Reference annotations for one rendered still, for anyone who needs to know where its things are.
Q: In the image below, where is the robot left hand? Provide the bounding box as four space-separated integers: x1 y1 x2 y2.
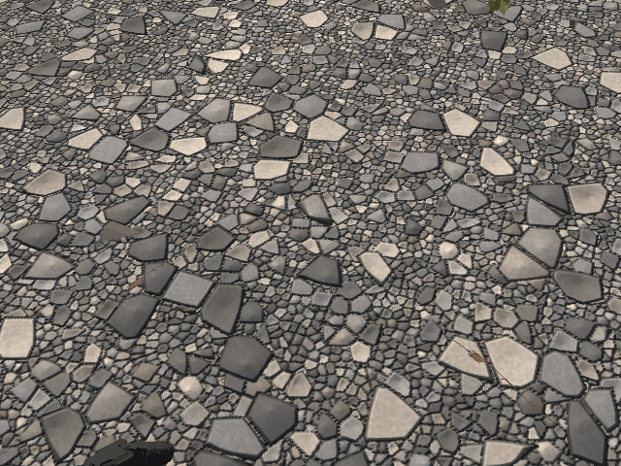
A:
77 439 175 466

